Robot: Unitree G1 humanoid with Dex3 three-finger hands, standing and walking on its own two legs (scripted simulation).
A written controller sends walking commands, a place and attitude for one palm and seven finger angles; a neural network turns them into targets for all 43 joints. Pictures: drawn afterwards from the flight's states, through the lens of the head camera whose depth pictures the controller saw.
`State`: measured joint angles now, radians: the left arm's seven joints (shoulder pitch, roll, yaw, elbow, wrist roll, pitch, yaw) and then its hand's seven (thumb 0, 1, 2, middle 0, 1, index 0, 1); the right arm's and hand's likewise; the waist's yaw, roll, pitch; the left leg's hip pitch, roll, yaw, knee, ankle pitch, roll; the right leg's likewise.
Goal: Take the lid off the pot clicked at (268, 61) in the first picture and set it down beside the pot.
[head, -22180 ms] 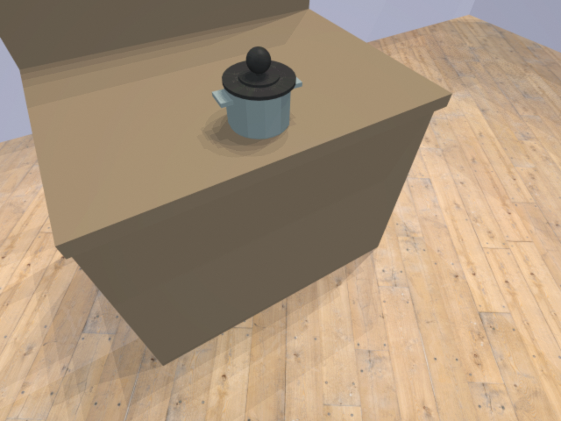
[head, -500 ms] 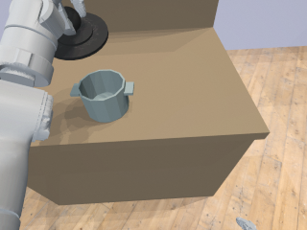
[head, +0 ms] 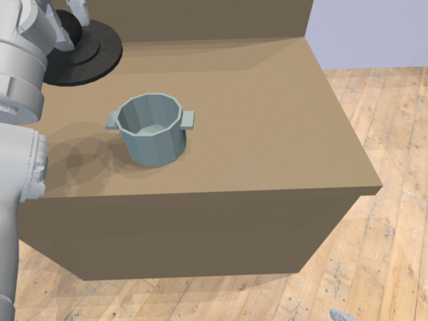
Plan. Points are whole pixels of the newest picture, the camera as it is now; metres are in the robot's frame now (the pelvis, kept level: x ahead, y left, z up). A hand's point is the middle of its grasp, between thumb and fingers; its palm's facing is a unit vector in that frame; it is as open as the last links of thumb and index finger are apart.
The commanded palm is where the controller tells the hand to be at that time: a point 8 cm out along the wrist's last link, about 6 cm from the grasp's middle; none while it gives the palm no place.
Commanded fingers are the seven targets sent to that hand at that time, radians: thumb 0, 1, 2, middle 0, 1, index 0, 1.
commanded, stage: move the lid sideways beside the pot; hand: left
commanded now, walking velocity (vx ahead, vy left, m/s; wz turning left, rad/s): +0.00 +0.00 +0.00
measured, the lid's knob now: (63, 28) +0.51 +0.22 +0.29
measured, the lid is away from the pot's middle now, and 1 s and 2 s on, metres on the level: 0.09 0.21 0.23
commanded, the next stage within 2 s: lower the lid onto the table in 1.38 s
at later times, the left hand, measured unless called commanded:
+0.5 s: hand (24, 22) +0.50 +0.27 +0.31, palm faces -0.15 -0.08 -0.99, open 8.0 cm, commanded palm +0.49 +0.27 +0.37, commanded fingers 0.00 0.58 0.96 -0.85 -1.07 -0.84 -1.07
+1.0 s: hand out of the picture +0.47 +0.32 +0.30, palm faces -0.19 -0.08 -0.98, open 8.0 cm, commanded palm +0.49 +0.32 +0.37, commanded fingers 0.00 0.58 0.96 -0.85 -1.07 -0.84 -1.07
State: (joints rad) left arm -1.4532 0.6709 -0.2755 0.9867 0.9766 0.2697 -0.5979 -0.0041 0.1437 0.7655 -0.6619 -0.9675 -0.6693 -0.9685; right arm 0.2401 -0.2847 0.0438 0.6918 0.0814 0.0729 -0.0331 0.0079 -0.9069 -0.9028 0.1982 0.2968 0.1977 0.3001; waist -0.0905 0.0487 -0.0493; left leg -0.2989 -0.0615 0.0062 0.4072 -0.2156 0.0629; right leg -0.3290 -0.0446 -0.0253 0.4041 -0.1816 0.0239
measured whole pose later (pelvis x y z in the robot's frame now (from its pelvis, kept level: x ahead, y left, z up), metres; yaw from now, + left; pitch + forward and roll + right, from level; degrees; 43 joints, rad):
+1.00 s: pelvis +0.01 +0.00 +0.00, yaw -1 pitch +8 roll -1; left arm -1.41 0.93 -0.17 1.05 1.02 0.15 -0.61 0.00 0.15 0.76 -0.66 -0.97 -0.67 -0.97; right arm 0.25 -0.30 0.06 0.69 0.10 0.12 -0.06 0.01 -0.91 -0.90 0.20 0.30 0.20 0.30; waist -0.09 0.04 -0.02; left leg -0.31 -0.04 0.00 0.42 -0.24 0.06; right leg -0.32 -0.02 -0.03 0.36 -0.17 0.02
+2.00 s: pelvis +0.02 +0.01 +0.00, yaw -1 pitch +9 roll -2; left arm -1.43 0.98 -0.15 1.16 1.04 0.15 -0.61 0.00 0.15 0.76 -0.66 -0.97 -0.66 -0.97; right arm 0.31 -0.30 0.06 0.69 0.11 0.10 -0.05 0.00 -0.91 -0.90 0.20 0.30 0.20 0.30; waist -0.13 0.03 -0.01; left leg -0.35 -0.03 0.01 0.47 -0.27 0.07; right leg -0.34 -0.02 -0.02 0.37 -0.18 0.03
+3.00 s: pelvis +0.02 +0.02 -0.01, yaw -2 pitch +11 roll -3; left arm -1.33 0.99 -0.11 1.23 1.01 0.05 -0.57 0.00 0.16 0.76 -0.65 -0.97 -0.66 -0.97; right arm 0.35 -0.30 0.05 0.72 0.11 0.10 -0.06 0.00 -0.91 -0.90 0.20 0.30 0.20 0.30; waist -0.14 0.02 -0.03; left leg -0.43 -0.03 0.01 0.55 -0.31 0.08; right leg -0.41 -0.01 -0.02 0.41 -0.20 0.04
